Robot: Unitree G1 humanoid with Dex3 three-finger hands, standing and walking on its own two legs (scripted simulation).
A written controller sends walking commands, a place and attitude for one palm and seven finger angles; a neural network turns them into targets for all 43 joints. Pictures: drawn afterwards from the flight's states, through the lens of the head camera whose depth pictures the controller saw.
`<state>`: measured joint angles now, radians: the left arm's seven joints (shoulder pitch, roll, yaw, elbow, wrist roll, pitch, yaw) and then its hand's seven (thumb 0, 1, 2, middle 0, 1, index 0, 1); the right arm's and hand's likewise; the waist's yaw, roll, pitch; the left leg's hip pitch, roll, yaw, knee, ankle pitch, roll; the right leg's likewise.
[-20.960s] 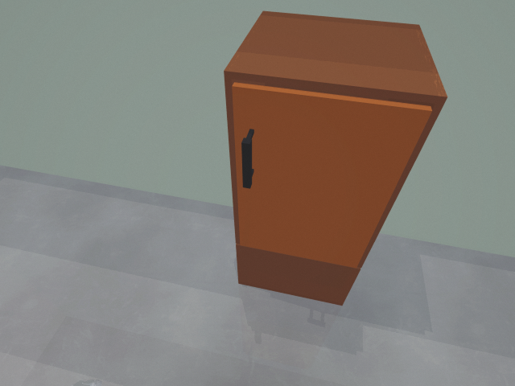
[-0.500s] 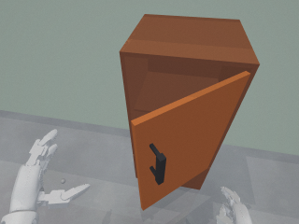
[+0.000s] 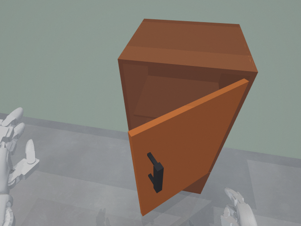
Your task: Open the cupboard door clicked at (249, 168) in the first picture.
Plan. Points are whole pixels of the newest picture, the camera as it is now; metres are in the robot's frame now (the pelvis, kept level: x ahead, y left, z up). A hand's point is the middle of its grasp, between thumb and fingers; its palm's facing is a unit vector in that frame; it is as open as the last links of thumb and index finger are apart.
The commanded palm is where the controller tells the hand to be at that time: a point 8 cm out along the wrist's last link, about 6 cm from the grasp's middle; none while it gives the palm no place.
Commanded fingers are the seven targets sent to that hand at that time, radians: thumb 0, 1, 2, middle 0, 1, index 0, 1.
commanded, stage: draw the hand back to the body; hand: left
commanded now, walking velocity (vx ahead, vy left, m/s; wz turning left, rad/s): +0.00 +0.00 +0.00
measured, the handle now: (154, 173) +0.27 +0.03 -0.02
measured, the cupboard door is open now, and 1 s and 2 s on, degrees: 42 42 42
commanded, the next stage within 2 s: step back with the hand held close in 0.22 s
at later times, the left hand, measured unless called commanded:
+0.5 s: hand (40, 164) +0.18 +0.25 +0.16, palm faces +0.42 -0.79 -0.44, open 7.4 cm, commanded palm +0.13 +0.28 +0.18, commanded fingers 0.00 0.90 0.90 -0.20 -0.30 -0.20 -0.30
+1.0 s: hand (2, 202) +0.11 +0.27 +0.16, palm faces +0.39 -0.76 -0.52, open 7.4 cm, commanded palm +0.05 +0.31 +0.18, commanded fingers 0.00 0.90 0.90 -0.20 -0.30 -0.20 -0.30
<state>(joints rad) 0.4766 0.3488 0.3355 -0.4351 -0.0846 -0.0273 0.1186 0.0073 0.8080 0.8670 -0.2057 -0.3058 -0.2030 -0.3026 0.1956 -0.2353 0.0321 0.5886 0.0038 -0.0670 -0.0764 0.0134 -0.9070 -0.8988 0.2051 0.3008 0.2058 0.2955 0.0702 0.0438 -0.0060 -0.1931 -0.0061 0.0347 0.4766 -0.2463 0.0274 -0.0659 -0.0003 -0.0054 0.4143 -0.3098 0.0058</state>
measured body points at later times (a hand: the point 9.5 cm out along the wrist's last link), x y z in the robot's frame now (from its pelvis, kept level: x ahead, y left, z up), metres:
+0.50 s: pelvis -0.02 -0.02 +0.00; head -0.02 -0.03 +0.45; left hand +0.15 +0.29 +0.18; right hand +0.18 -0.25 -0.08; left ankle +0.01 +0.10 -0.74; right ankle -0.05 -0.12 -0.74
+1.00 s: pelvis -0.09 +0.01 -0.01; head -0.07 +0.01 +0.44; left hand +0.08 +0.31 +0.18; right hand +0.08 -0.23 -0.09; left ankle +0.01 +0.10 -0.74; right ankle -0.06 -0.12 -0.74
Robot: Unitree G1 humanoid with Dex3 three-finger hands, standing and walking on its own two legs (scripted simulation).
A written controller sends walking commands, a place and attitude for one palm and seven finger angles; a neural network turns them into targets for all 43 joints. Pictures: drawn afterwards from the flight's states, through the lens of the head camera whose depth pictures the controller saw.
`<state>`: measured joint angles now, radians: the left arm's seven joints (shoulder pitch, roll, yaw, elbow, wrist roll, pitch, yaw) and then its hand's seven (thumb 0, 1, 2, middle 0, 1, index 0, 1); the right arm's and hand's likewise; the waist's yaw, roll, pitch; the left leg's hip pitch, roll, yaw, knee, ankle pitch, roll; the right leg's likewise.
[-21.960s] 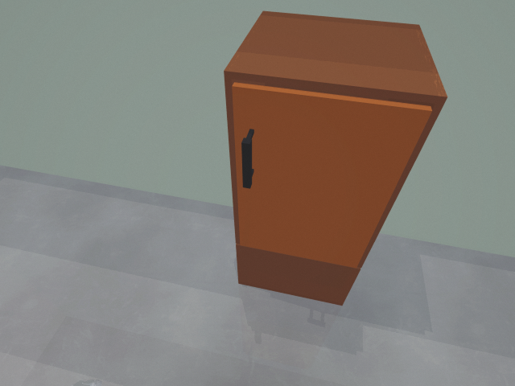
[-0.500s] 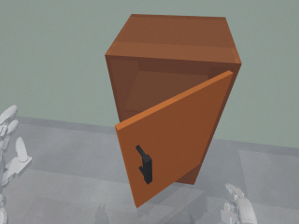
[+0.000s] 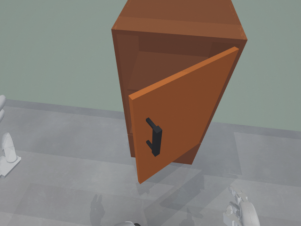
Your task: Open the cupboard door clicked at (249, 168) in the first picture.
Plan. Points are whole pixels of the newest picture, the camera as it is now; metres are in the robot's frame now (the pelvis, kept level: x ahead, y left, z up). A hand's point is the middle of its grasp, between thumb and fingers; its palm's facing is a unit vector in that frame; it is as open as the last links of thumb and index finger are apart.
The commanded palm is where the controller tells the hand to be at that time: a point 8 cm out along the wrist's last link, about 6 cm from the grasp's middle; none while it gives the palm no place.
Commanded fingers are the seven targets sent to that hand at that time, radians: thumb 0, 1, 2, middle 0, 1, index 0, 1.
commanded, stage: step back with the hand held close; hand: left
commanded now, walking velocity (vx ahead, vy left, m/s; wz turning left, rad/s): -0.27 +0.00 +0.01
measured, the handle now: (152, 137) +0.37 +0.02 -0.01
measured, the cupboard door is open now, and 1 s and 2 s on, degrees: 42 42 42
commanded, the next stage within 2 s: stop stepping back and stand still in 0.46 s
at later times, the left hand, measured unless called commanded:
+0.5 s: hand out of the picture +0.11 +0.27 +0.18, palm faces +0.43 -0.79 -0.43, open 7.4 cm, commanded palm +0.05 +0.30 +0.18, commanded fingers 0.00 0.90 0.90 -0.20 -0.30 -0.20 -0.30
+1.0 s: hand out of the picture +0.03 +0.25 +0.16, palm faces +0.37 -0.83 -0.42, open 7.4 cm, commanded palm -0.03 +0.29 +0.18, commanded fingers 0.00 0.90 0.90 -0.20 -0.30 -0.20 -0.30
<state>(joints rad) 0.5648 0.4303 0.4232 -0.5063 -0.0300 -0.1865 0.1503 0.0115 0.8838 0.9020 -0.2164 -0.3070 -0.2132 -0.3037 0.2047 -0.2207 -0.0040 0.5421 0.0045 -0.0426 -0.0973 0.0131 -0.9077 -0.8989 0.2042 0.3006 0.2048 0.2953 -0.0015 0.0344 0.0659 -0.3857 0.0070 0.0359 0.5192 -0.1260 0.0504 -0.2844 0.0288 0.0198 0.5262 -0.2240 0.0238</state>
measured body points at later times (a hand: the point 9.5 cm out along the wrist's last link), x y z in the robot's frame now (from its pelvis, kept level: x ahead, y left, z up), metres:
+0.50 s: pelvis -0.09 +0.00 +0.00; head -0.07 +0.03 +0.45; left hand +0.08 +0.31 +0.20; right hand +0.09 -0.22 -0.07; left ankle +0.04 +0.09 -0.73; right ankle -0.20 -0.12 -0.69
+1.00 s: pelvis -0.18 -0.01 +0.00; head -0.20 +0.01 +0.45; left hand +0.00 +0.29 +0.19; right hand -0.06 -0.27 -0.07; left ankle -0.05 +0.08 -0.73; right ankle -0.24 -0.12 -0.73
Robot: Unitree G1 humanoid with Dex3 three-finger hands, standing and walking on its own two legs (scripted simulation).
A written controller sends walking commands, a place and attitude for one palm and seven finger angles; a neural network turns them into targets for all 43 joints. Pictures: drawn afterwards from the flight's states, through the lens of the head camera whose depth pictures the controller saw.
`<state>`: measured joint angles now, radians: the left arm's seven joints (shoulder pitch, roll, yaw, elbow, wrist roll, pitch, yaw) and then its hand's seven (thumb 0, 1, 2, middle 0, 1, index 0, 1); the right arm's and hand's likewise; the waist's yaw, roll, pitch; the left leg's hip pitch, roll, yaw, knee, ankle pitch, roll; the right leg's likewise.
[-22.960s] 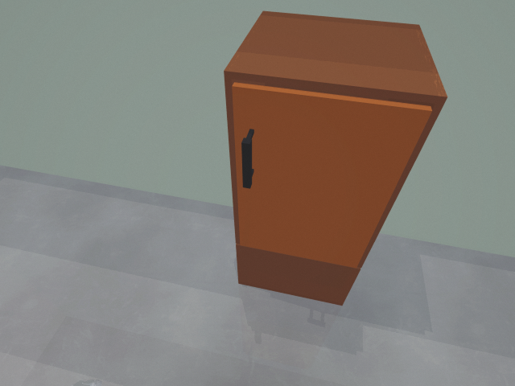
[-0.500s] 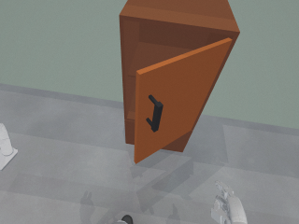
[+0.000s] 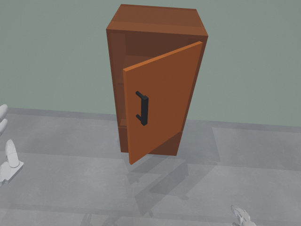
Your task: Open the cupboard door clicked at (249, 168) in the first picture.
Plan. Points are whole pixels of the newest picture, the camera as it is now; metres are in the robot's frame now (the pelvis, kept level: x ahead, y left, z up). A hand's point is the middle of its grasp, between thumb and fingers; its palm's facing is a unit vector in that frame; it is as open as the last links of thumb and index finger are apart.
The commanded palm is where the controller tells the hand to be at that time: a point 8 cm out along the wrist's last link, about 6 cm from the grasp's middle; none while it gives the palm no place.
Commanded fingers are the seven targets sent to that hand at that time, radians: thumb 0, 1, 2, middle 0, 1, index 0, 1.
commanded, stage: stop stepping back and stand still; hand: left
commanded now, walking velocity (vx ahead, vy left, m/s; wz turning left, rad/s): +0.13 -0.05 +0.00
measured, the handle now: (141, 108) +0.54 +0.04 -0.01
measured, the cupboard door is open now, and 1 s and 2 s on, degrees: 42 42 42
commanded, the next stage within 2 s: let the arm hang, fingers relaxed in 0.34 s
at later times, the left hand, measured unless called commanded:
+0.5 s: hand (26, 182) +0.18 +0.26 +0.12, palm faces +0.31 -0.80 -0.51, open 7.4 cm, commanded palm none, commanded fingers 0.00 0.90 0.90 -0.20 -0.30 -0.20 -0.30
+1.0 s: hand out of the picture -0.08 +0.22 -0.17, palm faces +0.10 -0.97 -0.20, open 7.2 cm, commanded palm none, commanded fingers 0.00 0.90 0.90 -0.20 -0.30 -0.20 -0.30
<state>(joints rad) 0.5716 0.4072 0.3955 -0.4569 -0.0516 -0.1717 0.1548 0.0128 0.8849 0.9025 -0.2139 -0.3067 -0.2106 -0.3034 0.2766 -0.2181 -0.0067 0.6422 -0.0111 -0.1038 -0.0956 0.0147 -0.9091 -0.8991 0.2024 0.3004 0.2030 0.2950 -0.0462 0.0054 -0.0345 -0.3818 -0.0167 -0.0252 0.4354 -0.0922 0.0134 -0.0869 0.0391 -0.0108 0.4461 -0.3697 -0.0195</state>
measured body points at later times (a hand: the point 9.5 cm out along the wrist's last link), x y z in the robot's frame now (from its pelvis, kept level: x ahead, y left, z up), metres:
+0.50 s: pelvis -0.03 +0.00 +0.00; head -0.03 -0.01 +0.45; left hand +0.16 +0.30 +0.15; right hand +0.13 -0.21 -0.11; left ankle +0.06 +0.11 -0.69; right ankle -0.05 -0.05 -0.74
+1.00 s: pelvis -0.05 +0.04 +0.01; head -0.02 +0.04 +0.45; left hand -0.08 +0.27 -0.15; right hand -0.03 -0.18 -0.16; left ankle -0.05 +0.18 -0.74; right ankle -0.05 -0.05 -0.74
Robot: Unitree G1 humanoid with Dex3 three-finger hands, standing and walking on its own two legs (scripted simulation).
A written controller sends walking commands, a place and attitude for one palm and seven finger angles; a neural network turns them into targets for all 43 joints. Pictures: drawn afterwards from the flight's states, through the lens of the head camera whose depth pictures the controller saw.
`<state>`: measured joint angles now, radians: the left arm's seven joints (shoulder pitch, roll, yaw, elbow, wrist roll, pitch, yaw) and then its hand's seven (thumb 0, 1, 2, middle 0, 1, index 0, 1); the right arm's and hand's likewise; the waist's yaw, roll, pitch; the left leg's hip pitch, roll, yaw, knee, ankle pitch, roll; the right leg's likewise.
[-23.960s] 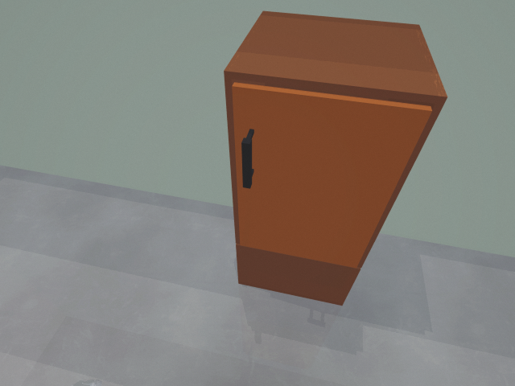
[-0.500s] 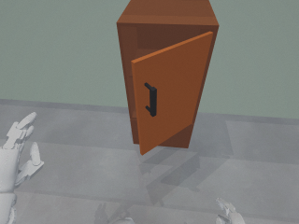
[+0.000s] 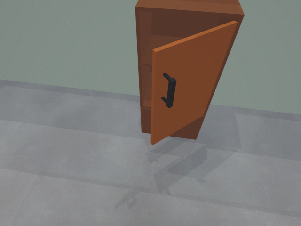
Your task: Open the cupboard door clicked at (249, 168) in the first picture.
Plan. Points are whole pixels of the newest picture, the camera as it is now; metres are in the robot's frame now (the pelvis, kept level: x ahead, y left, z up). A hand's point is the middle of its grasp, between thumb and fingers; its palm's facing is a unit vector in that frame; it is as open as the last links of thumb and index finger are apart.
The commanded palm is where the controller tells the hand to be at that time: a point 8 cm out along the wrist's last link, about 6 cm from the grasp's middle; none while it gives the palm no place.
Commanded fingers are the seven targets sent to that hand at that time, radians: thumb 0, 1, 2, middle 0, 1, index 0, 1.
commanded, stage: let the arm hang, fingers relaxed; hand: left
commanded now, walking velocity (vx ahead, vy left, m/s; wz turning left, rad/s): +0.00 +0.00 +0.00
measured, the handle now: (167, 90) +0.59 -0.02 -0.02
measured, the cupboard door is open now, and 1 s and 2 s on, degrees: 42 42 42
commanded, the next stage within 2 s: look to check the result in 0.54 s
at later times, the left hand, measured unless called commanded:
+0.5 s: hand out of the picture -0.02 +0.20 -0.18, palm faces +0.03 -0.98 -0.18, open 7.4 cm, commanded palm none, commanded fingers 0.00 0.90 0.90 -0.20 -0.30 -0.20 -0.30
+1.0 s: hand out of the picture -0.02 +0.20 -0.18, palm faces +0.03 -0.98 -0.18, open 7.4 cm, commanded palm none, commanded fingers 0.00 0.90 0.90 -0.20 -0.30 -0.20 -0.30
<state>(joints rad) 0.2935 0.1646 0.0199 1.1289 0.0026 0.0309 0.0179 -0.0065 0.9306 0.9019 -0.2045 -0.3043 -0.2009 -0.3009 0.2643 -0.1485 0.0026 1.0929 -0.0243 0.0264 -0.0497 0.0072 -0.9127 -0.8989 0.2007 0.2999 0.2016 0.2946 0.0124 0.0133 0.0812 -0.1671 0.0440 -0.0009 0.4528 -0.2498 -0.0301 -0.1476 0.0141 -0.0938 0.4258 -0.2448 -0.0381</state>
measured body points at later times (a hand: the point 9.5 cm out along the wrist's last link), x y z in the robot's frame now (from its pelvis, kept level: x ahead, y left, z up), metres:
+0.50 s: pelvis -0.02 +0.04 +0.00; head -0.01 +0.04 +0.45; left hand -0.02 +0.25 -0.16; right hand -0.05 -0.17 -0.16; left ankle +0.00 +0.14 -0.74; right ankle -0.01 -0.09 -0.74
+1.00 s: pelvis -0.01 +0.04 +0.00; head +0.01 +0.03 +0.45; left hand -0.02 +0.25 -0.16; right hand -0.02 -0.18 -0.16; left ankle +0.00 +0.14 -0.74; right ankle -0.01 -0.09 -0.74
